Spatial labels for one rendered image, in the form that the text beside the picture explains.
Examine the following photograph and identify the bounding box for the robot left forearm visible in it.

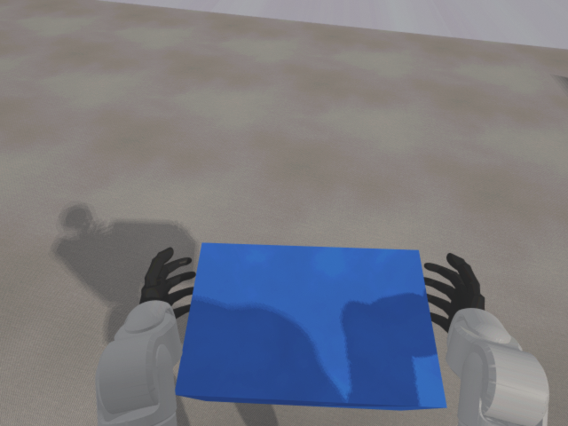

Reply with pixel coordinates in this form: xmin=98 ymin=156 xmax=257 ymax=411
xmin=95 ymin=300 xmax=183 ymax=426

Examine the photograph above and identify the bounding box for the robot right forearm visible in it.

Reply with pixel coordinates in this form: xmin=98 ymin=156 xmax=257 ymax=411
xmin=446 ymin=308 xmax=549 ymax=426

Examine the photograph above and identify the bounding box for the robot left hand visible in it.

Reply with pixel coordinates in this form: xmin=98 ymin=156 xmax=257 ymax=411
xmin=139 ymin=248 xmax=196 ymax=319

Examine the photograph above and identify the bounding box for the carton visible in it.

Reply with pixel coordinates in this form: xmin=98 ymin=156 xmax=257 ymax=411
xmin=175 ymin=242 xmax=447 ymax=411

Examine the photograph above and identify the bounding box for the robot right hand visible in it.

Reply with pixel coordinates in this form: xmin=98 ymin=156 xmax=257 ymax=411
xmin=423 ymin=253 xmax=485 ymax=333

